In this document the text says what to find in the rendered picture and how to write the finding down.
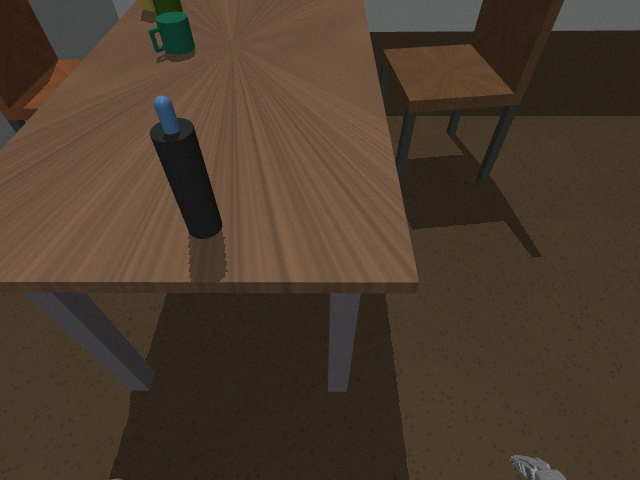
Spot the chair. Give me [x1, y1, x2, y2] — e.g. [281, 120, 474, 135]
[0, 0, 82, 133]
[379, 0, 564, 188]

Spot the right robot hand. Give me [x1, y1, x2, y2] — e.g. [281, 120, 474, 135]
[510, 455, 567, 480]

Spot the table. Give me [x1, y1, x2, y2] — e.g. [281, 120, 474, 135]
[0, 0, 419, 392]

